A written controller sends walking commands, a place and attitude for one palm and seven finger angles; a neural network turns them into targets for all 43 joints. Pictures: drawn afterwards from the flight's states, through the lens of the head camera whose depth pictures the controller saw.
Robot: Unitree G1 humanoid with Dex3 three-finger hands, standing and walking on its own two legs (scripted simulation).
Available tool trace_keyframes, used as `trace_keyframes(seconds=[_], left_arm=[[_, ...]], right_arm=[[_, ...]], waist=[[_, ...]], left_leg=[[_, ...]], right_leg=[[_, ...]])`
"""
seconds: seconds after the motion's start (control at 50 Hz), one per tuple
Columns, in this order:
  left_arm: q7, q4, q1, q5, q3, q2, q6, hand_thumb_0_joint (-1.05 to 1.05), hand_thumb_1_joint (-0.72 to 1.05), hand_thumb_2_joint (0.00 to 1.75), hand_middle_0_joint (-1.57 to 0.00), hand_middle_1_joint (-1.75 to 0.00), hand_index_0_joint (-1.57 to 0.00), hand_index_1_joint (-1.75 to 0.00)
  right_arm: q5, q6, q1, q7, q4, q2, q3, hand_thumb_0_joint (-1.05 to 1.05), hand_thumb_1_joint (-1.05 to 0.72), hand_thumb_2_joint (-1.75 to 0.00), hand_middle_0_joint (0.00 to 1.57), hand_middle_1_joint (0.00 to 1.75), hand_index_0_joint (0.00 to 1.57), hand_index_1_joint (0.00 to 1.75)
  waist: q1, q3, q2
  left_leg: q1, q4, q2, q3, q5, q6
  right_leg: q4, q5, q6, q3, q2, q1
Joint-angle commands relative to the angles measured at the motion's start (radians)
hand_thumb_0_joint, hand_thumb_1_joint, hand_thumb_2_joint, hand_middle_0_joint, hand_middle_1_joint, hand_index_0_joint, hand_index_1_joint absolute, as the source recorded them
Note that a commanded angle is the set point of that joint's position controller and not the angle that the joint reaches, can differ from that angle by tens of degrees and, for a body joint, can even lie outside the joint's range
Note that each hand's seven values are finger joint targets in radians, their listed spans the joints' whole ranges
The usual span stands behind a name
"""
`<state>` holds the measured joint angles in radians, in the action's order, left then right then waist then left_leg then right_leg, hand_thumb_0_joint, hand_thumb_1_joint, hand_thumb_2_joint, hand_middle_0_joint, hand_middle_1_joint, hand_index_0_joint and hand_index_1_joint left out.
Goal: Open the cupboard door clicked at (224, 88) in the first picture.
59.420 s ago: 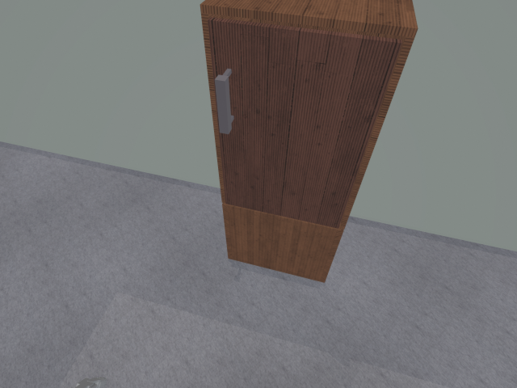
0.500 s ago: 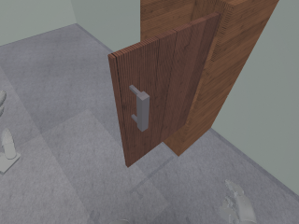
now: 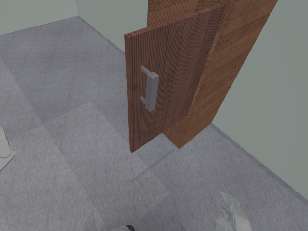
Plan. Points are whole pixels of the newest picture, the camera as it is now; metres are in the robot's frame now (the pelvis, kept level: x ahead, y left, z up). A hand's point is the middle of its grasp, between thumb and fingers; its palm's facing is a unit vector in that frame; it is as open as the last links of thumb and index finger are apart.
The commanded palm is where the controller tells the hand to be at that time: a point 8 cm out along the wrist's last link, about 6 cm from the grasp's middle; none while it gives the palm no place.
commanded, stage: stop stepping back and stand still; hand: left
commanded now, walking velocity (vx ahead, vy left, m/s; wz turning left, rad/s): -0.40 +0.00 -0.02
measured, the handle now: (147, 89) +0.50 +0.07 +0.07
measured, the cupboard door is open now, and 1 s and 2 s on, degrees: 89 89 89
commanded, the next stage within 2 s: let the arm hang, fingers relaxed in 0.98 s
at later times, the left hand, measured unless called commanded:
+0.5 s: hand (11, 220) +0.11 +0.23 +0.15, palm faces +0.38 -0.80 -0.46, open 7.4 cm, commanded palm +0.06 +0.27 +0.18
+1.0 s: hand out of the picture +0.08 +0.24 +0.17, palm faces +0.41 -0.77 -0.48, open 7.4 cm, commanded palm +0.01 +0.28 +0.18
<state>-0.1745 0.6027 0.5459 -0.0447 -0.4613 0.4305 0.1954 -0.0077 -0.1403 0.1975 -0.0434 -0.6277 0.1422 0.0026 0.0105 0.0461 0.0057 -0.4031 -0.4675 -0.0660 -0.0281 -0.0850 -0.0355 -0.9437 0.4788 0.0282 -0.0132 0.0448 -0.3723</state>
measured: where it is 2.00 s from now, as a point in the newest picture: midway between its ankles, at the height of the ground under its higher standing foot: outside the picture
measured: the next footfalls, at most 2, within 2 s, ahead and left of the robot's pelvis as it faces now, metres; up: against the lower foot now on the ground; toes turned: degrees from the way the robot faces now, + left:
right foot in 0.14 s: -0.07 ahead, -0.10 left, +0.00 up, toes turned -5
left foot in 0.36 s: -0.07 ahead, +0.11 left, +0.00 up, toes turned +3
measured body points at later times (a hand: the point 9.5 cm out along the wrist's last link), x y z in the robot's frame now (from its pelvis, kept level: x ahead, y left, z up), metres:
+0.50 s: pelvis -0.10 -0.02 -0.01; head -0.10 -0.02 +0.44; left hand +0.09 +0.27 +0.17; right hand +0.05 -0.29 -0.08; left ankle -0.06 +0.07 -0.74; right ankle -0.15 -0.13 -0.74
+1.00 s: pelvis -0.13 -0.02 -0.01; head -0.12 -0.01 +0.44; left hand +0.05 +0.28 +0.19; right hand +0.02 -0.24 -0.10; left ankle -0.11 +0.11 -0.74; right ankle -0.12 -0.10 -0.73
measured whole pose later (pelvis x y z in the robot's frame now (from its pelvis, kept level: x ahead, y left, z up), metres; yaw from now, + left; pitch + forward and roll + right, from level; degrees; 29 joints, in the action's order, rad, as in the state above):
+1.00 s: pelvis -0.13 -0.02 -0.01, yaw -1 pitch -2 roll +1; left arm -0.16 0.49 0.51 -0.02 -0.43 0.43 0.19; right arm -0.01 -0.17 0.24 -0.06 -0.64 0.16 0.02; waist -0.01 0.05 -0.04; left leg -0.24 -0.54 -0.02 -0.07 -0.25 0.01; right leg -0.65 0.37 0.01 -0.07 0.00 -0.28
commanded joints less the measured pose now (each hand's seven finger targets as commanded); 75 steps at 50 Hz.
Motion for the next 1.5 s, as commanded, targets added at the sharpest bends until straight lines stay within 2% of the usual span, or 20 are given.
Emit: trace_keyframes(seconds=[0.0, 0.08, 0.12, 0.14, 0.18, 0.22, 0.3, 0.4, 0.52, 0.56, 0.6, 0.76, 0.82, 0.98, 1.04, 1.06, 1.22, 1.32, 1.42, 1.48], left_arm=[[-0.01, 0.187, -0.009, -0.014, -0.051, 0.125, 0.036, 0.0, 0.9, 0.9, -0.2, -0.3, -0.2, -0.3], [0.007, 0.176, 0.036, -0.026, -0.101, 0.189, 0.052, 0.0, 0.9, 0.9, -0.2, -0.3, -0.2, -0.3], [0.009, 0.171, 0.066, -0.033, -0.163, 0.273, 0.065, 0.0, 0.9, 0.9, -0.2, -0.3, -0.2, -0.3], [0.004, 0.16, 0.049, -0.04, -0.179, 0.281, 0.068, 0.0, 0.9, 0.9, -0.2, -0.3, -0.2, -0.3], [0.005, 0.125, 0.078, -0.028, -0.167, 0.242, 0.058, 0.0, 0.9, 0.9, -0.2, -0.3, -0.2, -0.3], [0.001, 0.094, 0.087, -0.012, -0.141, 0.2, 0.037, 0.0, 0.9, 0.9, -0.2, -0.3, -0.2, -0.3], [-0.006, 0.015, 0.022, -0.007, -0.086, 0.156, 0.034, 0.0, 0.9, 0.9, -0.2, -0.3, -0.2, -0.3], [-0.008, 0.103, -0.014, 0.01, -0.075, 0.191, 0.058, 0.0, 0.9, 0.9, -0.2, -0.3, -0.2, -0.3], [-0.006, 0.093, -0.022, 0.013, -0.093, 0.176, 0.065, 0.0, 0.9, 0.9, -0.2, -0.3, -0.2, -0.3], [-0.005, 0.073, 0.008, 0.011, -0.112, 0.189, 0.067, 0.0, 0.9, 0.9, -0.2, -0.3, -0.2, -0.3], [0.001, 0.033, -0.003, 0.004, -0.087, 0.167, 0.066, 0.0, 0.9, 0.9, -0.2, -0.3, -0.2, -0.3], [-0.007, 0.002, -0.161, 0.027, -0.007, 0.12, 0.078, 0.0, 0.9, 0.9, -0.2, -0.3, -0.2, -0.3], [-0.016, 0.137, -0.183, 0.03, -0.048, 0.16, 0.098, 0.0, 0.9, 0.9, -0.2, -0.3, -0.2, -0.3], [0.001, 0.101, 0.02, 0.017, -0.08, 0.154, 0.064, 0.0, 0.9, 0.9, -0.2, -0.3, -0.2, -0.3], [0.008, 0.028, 0.009, 0.002, -0.111, 0.179, 0.06, 0.0, 0.9, 0.9, -0.2, -0.3, -0.2, -0.3], [0.136, -0.718, -0.13, 0.08, 0.346, 0.004, -0.108, 0.0, 0.9, 0.9, -0.2, -0.3, -0.2, -0.3], [0.15, -1.041, -0.23, 0.084, 0.364, -0.069, -0.189, 0.0, 0.9, 0.9, -0.2, -0.3, -0.2, -0.3], [0.153, -1.277, -0.279, 0.06, 0.407, -0.116, -0.198, 0.0, 0.9, 0.9, -0.2, -0.3, -0.2, -0.3], [0.151, -1.473, -0.268, 0.059, 0.398, -0.124, -0.195, 0.0, 0.9, 0.9, -0.2, -0.3, -0.2, -0.3], [0.152, -1.546, -0.279, 0.058, 0.41, -0.124, -0.19, 0.0, 0.9, 0.9, -0.2, -0.3, -0.2, -0.3]], right_arm=[[-0.007, -0.05, -0.079, -0.012, 0.13, 0.187, -0.06, 0.0, -0.9, -0.9, 0.2, 0.3, 0.2, 0.3], [-0.001, -0.018, -0.102, -0.014, 0.153, 0.171, -0.054, 0.0, -0.9, -0.9, 0.2, 0.3, 0.2, 0.3], [0.008, 0.01, -0.114, -0.015, 0.162, 0.152, -0.043, 0.0, -0.9, -0.9, 0.2, 0.3, 0.2, 0.3], [0.006, 0.007, -0.126, -0.02, 0.162, 0.159, -0.038, 0.0, -0.9, -0.9, 0.2, 0.3, 0.2, 0.3], [0.028, 0.002, -0.081, -0.026, 0.152, 0.153, -0.035, 0.0, -0.9, -0.9, 0.2, 0.3, 0.2, 0.3], [0.023, 0.008, -0.115, -0.04, 0.173, 0.146, -0.024, 0.0, -0.9, -0.9, 0.2, 0.3, 0.2, 0.3], [0.012, -0.005, -0.072, -0.054, 0.143, 0.182, -0.033, 0.0, -0.9, -0.9, 0.2, 0.3, 0.2, 0.3], [0.011, -0.019, -0.036, -0.041, 0.164, 0.216, -0.047, 0.0, -0.9, -0.9, 0.2, 0.3, 0.2, 0.3], [0.002, -0.029, -0.084, -0.038, 0.165, 0.205, -0.043, 0.0, -0.9, -0.9, 0.2, 0.3, 0.2, 0.3], [-0.004, -0.015, -0.077, -0.039, 0.169, 0.2, -0.057, 0.0, -0.9, -0.9, 0.2, 0.3, 0.2, 0.3], [0.002, 0.005, -0.072, -0.037, 0.148, 0.188, -0.066, 0.0, -0.9, -0.9, 0.2, 0.3, 0.2, 0.3], [-0.003, -0.044, -0.055, -0.071, 0.125, 0.179, -0.042, 0.0, -0.9, -0.9, 0.2, 0.3, 0.2, 0.3], [-0.004, -0.056, -0.044, -0.057, 0.15, 0.198, -0.042, 0.0, -0.9, -0.9, 0.2, 0.3, 0.2, 0.3], [0.007, -0.071, -0.052, -0.018, 0.14, 0.185, -0.037, 0.0, -0.9, -0.9, 0.2, 0.3, 0.2, 0.3], [0.003, -0.05, -0.053, -0.012, 0.146, 0.165, -0.038, 0.0, -0.9, -0.9, 0.2, 0.3, 0.2, 0.3], [0.011, -0.063, -0.101, 0.065, -0.1, 0.23, -0.079, 0.0, -0.9, -0.9, 0.2, 0.3, 0.2, 0.3], [-0.019, 0.155, 0.02, 0.05, -0.086, 0.143, -0.047, 0.0, -0.9, -0.9, 0.2, 0.3, 0.2, 0.3], [-0.034, 0.147, 0.008, 0.033, -0.186, 0.202, -0.029, 0.0, -0.9, -0.9, 0.2, 0.3, 0.2, 0.3], [-0.029, 0.163, 0.046, 0.024, -0.283, 0.13, -0.024, 0.0, -0.9, -0.9, 0.2, 0.3, 0.2, 0.3], [-0.022, 0.162, 0.098, 0.021, -0.324, 0.131, -0.028, 0.0, -0.9, -0.9, 0.2, 0.3, 0.2, 0.3]], waist=[[-0.02, -0.183, 0.258], [-0.001, -0.198, 0.147], [0.002, -0.183, -0.177], [0.014, -0.145, -0.173], [-0.003, -0.24, -0.197], [-0.015, -0.203, -0.177], [-0.029, -0.154, -0.077], [-0.018, -0.21, 0.139], [-0.013, -0.033, 0.141], [-0.012, -0.047, 0.002], [-0.002, -0.001, -0.231], [-0.025, -0.039, -0.024], [-0.017, -0.079, 0.242], [-0.01, -0.093, 0.181], [-0.022, -0.077, -0.094], [-0.05, -0.086, -0.196], [-0.023, -0.076, -0.274], [-0.005, -0.096, 0.122], [-0.012, -0.042, 0.236], [-0.017, -0.042, 0.103]], left_leg=[[0.169, 0.302, -0.186, 0.197, -0.161, -0.064], [0.187, 0.182, -0.068, 0.07, -0.169, 0.019], [0.174, -0.236, 0.06, -0.035, -0.218, 0.073], [0.045, -0.442, 0.071, 0.02, -0.302, 0.066], [-0.115, -0.487, 0.07, 0.046, -0.301, 0.049], [-0.107, -0.336, 0.056, -0.007, -0.236, 0.041], [0.136, 0.0, 0.073, -0.044, -0.053, 0.009], [0.369, -0.002, -0.093, 0.154, 0.562, -0.058], [-0.058, 0.211, -0.068, 0.157, -0.457, -0.031], [-0.077, 0.008, 0.022, 0.092, -0.473, 0.003], [-0.11, -0.5, 0.075, 0.018, -0.334, 0.034], [0.249, 0.01, 0.04, -0.046, -0.219, 0.002], [0.324, 0.186, -0.23, 0.375, -0.139, -0.123], [0.107, 0.054, -0.119, 0.074, 0.021, -0.036], [0.025, -0.139, 0.036, -0.011, -0.291, 0.031], [-0.051, -0.345, -0.04, 0.016, -0.388, 0.038], [0.015, -0.221, 0.058, -0.04, -0.365, 0.033], [0.146, 0.029, -0.101, 0.132, 0.087, -0.031], [0.099, 0.089, -0.032, 0.064, -0.248, 0.012], [0.119, 0.109, -0.041, 0.064, -0.236, 0.011]], right_leg=[[0.237, 0.043, -0.016, -0.049, 0.021, 0.09], [0.676, -0.197, -0.056, -0.047, -0.025, 0.216], [0.782, -0.279, -0.137, 0.222, -0.303, 0.039], [0.759, -0.395, -0.174, 0.265, -0.391, -0.003], [0.552, -0.945, -0.126, 0.121, -0.327, 0.275], [0.5, -1.038, -0.127, 0.096, -0.3, 0.34], [0.463, -0.886, -0.076, 0.08, -0.264, 0.25], [0.339, -0.356, -0.009, -0.015, -0.083, 0.082], [0.485, -0.084, -0.054, -0.021, -0.064, 0.261], [0.619, 0.133, -0.117, 0.152, -0.143, 0.212], [0.822, 0.302, -0.244, 0.494, -0.389, 0.048], [0.586, 0.005, -0.123, 0.107, -0.211, 0.01], [0.207, -0.039, -0.025, -0.039, -0.043, -0.089], [0.491, -0.244, -0.024, -0.054, -0.047, 0.238], [0.659, -0.228, -0.118, 0.274, -0.235, 0.184], [0.561, -0.43, -0.157, 0.233, -0.39, 0.107], [0.478, -0.848, -0.181, 0.058, -0.27, 0.243], [0.483, -0.351, -0.044, 0.004, -0.145, 0.187], [0.62, -0.169, -0.086, 0.039, -0.161, 0.201], [0.651, -0.177, -0.086, 0.031, -0.164, 0.212]])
